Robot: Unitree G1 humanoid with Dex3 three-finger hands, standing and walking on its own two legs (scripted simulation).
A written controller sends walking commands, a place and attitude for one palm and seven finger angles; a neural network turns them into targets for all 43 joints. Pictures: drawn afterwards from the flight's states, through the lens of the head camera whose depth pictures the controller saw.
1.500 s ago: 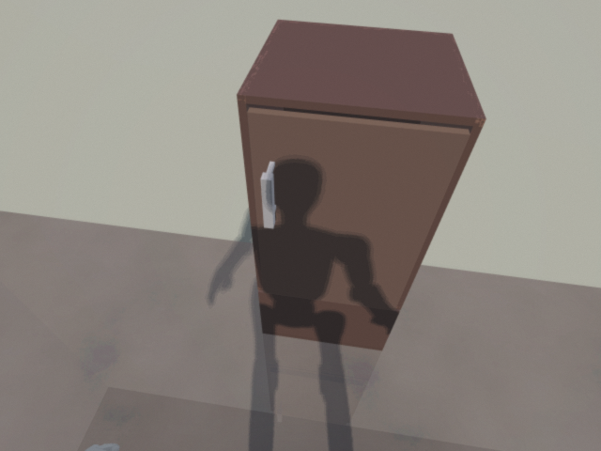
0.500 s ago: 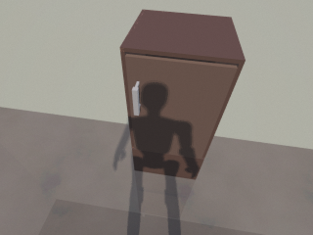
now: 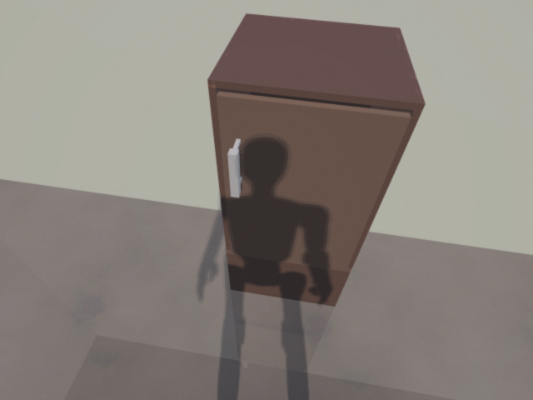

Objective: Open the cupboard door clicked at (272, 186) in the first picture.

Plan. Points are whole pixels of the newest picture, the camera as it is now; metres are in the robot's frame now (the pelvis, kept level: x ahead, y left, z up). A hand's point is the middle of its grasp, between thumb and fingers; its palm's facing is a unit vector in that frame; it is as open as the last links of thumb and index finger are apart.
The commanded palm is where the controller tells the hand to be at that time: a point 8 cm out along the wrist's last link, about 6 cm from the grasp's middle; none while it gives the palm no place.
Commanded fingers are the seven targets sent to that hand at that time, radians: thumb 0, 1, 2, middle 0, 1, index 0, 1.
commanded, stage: shuffle to correct the standing spot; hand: left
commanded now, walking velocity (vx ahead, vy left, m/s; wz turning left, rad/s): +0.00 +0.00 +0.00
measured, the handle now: (236, 168) +0.61 +0.11 -0.04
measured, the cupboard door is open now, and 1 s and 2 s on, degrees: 0 0 0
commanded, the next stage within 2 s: come to a stop and stand still in 0.28 s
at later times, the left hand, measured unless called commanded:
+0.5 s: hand out of the picture +0.02 +0.13 -0.17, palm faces +0.02 -0.98 -0.19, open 7.3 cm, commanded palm none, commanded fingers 0.00 0.90 0.90 -0.20 -0.30 -0.20 -0.30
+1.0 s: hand out of the picture +0.13 +0.15 -0.17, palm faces -0.05 -0.95 -0.30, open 7.3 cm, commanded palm none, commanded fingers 0.00 0.90 0.90 -0.20 -0.30 -0.20 -0.30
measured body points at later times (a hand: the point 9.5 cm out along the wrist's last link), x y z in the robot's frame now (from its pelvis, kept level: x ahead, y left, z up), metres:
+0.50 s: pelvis +0.06 -0.04 +0.00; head +0.07 -0.05 +0.45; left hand +0.02 +0.18 -0.16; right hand +0.04 -0.28 -0.17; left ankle +0.05 +0.09 -0.69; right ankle +0.01 -0.12 -0.74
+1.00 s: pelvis +0.06 -0.05 -0.01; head +0.08 -0.07 +0.44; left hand +0.14 +0.20 -0.15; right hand +0.11 -0.28 -0.18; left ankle +0.09 +0.09 -0.72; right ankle +0.03 -0.12 -0.74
